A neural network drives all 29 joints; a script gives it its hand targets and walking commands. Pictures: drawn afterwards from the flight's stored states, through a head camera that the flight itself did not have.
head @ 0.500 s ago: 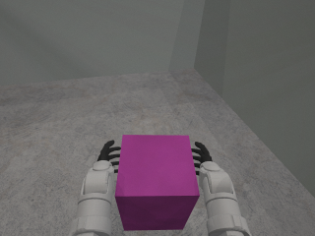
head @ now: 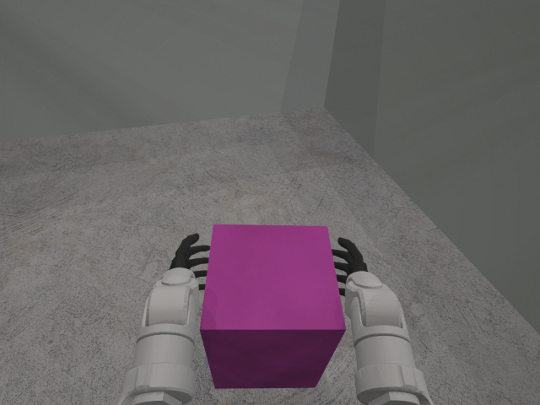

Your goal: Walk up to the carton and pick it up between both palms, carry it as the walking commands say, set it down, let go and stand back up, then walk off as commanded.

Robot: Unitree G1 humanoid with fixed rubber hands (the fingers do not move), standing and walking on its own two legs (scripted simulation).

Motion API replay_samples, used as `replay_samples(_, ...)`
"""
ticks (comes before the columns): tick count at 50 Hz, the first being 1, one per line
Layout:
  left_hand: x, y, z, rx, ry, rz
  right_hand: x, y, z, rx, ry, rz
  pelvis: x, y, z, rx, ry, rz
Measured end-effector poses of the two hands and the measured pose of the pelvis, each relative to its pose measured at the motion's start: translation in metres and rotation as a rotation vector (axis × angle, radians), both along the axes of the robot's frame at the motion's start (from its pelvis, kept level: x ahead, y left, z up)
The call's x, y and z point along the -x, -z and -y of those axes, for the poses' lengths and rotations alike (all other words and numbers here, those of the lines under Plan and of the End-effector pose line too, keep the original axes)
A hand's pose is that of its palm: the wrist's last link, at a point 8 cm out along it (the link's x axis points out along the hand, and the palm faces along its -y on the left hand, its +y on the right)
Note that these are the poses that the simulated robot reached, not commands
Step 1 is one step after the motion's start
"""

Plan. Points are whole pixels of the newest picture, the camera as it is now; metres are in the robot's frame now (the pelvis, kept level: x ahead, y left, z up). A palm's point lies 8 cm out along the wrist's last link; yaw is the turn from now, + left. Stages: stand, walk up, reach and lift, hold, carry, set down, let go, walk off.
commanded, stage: reach and lift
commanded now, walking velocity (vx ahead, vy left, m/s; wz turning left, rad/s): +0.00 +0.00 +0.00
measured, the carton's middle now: (268, 311) +0.30 +0.00 -0.02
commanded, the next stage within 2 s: hold in 0.48 s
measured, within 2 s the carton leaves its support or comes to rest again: neither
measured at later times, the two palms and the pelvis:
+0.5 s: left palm (179, 285) +0.30 +0.14 +0.05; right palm (356, 285) +0.30 -0.13 +0.05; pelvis +0.01 +0.00 +0.00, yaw +1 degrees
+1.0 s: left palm (177, 289) +0.29 +0.14 +0.06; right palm (357, 290) +0.29 -0.13 +0.05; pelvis -0.01 +0.00 +0.00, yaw +0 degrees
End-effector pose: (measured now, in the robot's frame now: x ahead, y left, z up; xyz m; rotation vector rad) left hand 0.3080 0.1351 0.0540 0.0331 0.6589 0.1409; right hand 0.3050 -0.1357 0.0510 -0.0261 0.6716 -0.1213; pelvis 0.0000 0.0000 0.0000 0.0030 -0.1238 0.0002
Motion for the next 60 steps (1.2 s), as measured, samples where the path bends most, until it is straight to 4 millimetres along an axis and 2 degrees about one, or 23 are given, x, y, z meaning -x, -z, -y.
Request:
replay_samples(20, 0.006, 0.001, -0.002, -0.026, 0.011, -0.016, 0.002, 0.0, -0.002, 0.038, -0.04, -0.015, -0.011, -0.002, 0.003, 0.002, -0.01, 0.005)
replay_samples(39, 0.02, -0.001, -0.002, -0.025, 0.011, -0.015, 0.016, -0.002, -0.002, 0.03, -0.033, -0.014, 0.002, -0.001, 0.003, 0.003, -0.01, 0.026)
replay_samples(54, 0.019, -0.002, -0.003, -0.017, 0.011, -0.008, 0.017, -0.004, -0.003, 0.022, -0.021, -0.007, 0.007, 0.001, 0.0, 0.002, -0.005, 0.025)
replay_samples(60, 0.013, -0.001, 0.0, -0.018, 0.015, 0.014, 0.011, -0.005, 0.0, 0.03, -0.02, 0.015, 0.005, 0.007, 0.001, -0.004, 0.018, -0.089)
